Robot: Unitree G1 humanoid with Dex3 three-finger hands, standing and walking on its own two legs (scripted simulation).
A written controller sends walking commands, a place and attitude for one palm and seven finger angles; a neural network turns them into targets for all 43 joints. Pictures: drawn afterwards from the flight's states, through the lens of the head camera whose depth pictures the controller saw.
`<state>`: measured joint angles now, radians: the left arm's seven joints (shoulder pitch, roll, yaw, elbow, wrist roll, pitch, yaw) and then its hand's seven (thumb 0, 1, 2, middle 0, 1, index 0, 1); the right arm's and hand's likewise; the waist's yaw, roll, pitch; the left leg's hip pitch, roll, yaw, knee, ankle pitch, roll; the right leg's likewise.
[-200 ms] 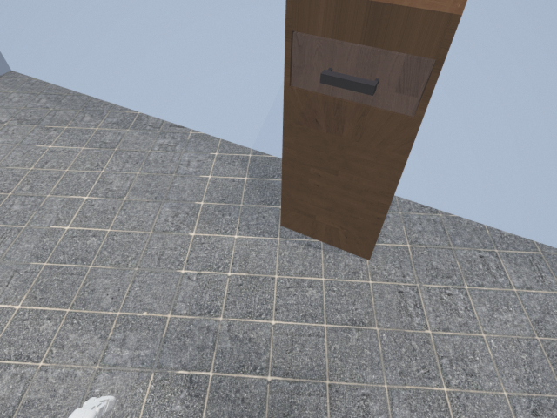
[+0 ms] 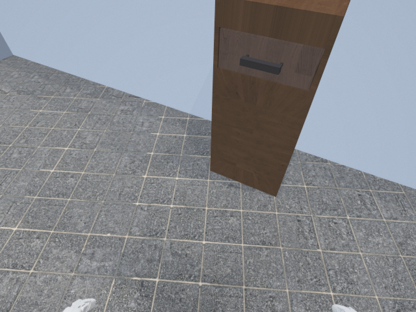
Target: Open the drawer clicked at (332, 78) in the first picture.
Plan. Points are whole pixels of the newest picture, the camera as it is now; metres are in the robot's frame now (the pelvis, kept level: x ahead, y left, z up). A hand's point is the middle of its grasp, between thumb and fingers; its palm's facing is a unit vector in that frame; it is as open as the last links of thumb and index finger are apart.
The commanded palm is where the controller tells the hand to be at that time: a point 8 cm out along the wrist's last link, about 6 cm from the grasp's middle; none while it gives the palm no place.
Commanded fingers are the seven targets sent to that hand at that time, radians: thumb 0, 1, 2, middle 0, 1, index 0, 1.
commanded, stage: stand and wait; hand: left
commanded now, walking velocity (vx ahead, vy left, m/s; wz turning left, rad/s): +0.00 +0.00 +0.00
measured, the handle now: (262, 62) +0.97 -0.14 +0.02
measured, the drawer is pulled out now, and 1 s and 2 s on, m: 0.00 0.00 0.00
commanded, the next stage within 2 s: look at it before walking up in 0.62 s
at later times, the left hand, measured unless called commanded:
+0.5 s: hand out of the picture +0.06 +0.24 -0.15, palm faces -0.03 -0.94 -0.34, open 7.4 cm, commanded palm none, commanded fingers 0.00 0.90 0.90 -0.20 -0.30 -0.20 -0.30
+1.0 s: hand out of the picture +0.07 +0.23 -0.15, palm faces -0.03 -0.94 -0.33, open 7.4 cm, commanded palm none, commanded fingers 0.00 0.90 0.90 -0.20 -0.30 -0.20 -0.30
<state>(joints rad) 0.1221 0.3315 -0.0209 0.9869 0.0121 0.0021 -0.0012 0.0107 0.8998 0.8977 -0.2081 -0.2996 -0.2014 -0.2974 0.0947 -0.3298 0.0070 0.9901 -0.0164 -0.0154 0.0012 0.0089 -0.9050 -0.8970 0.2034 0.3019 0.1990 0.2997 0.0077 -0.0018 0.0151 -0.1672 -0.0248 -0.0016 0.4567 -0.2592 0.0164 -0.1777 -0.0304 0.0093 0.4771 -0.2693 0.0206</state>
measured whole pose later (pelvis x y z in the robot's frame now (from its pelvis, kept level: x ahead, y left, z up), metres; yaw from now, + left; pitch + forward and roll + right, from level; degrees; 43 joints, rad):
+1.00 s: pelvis -0.01 -0.02 +0.01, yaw +0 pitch -2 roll +0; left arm 0.13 0.34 -0.01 1.08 0.01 -0.01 0.00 0.01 0.90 0.90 -0.21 -0.30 -0.20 -0.30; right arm 0.12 -0.34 0.00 1.11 -0.01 -0.02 0.00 0.01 -0.91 -0.90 0.20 0.30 0.20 0.30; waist 0.00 0.00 0.04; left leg -0.14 0.00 -0.01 0.36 -0.19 -0.01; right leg -0.15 0.00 0.00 0.38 -0.20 0.00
